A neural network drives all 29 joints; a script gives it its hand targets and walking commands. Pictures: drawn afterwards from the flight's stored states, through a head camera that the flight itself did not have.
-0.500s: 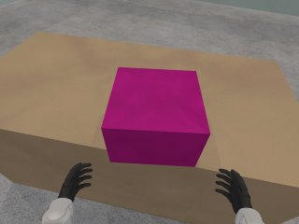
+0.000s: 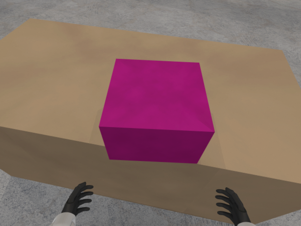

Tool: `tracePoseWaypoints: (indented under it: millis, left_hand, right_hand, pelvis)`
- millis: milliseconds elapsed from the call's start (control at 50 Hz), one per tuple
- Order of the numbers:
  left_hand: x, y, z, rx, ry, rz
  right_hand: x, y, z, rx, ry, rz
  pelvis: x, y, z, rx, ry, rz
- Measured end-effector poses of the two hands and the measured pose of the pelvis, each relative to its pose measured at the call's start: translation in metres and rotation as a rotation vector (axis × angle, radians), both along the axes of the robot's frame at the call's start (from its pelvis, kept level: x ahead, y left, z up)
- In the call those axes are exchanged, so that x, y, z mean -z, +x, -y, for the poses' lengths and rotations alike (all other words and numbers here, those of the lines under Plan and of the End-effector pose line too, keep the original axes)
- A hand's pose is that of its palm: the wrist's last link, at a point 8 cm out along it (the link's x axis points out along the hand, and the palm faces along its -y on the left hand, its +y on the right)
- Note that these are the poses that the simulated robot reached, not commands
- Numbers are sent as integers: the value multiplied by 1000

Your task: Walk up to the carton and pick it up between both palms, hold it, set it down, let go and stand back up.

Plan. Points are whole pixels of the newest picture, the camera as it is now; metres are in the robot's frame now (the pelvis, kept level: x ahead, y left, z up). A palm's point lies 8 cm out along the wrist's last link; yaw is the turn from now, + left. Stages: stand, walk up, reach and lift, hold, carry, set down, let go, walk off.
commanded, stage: set down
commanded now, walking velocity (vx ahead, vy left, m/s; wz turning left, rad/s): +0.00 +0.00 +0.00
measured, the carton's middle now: (155, 109) +0.45 +0.01 +0.01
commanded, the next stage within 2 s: let go in 0.56 s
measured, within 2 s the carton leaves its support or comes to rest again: neither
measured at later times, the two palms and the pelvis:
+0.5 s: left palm (69, 214) +0.15 +0.24 -0.09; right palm (233, 219) +0.16 -0.21 -0.09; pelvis +0.02 +0.01 +0.00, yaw +0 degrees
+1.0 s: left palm (71, 214) +0.15 +0.23 -0.09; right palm out of the picture +0.14 -0.22 -0.09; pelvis +0.00 +0.01 +0.00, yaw -1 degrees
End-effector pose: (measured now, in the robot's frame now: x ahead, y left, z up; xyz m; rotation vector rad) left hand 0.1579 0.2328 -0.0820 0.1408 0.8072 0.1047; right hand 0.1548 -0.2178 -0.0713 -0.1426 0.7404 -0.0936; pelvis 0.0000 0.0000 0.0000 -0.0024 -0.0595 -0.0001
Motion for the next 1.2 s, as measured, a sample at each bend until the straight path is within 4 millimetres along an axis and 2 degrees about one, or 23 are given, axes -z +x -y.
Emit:
tracePoseWaypoints:
  millis: [80, 240, 400, 560, 780, 1040, 1120, 1200]
  left_hand:
    - [1, 0, -3, -8, 13, -7]
    - [2, 7, -7, 2, 27, -16]
    - [4, 3, -7, -3, 33, -52]
    - [9, -7, -4, -7, 21, -100]
    - [5, -1, -7, -1, 40, -54]
    - [5, -5, 2, 16, 28, -56]
    - [7, -9, 1, 25, 43, -57]
    - [18, -32, -1, 64, 54, -120]
  right_hand:
    - [5, -3, -1, -5, 4, -14]
    - [10, 5, -4, -14, 2, -3]
    - [13, 9, -7, -36, -5, -16]
    - [19, 2, -8, -44, -9, -57]
    - [16, -2, -2, -37, -26, -33]
    - [16, -14, 0, -28, -22, -38]
    - [21, -20, -1, -18, -24, -81]
    - [37, -37, 5, 35, -18, -205]
  pelvis:
    - [1, 6, -1, 3, 1, -15]
    - [1, 15, -3, 6, 3, -15]
    - [-1, 19, -6, 7, 1, -4]
    - [-2, 19, -8, 8, 0, -22]
    - [-2, 13, -8, 12, -2, -16]
    - [-2, 4, -7, 17, 0, 10]
    - [-1, 1, -7, 24, 1, 2]
    - [1, 2, -9, 47, -6, -25]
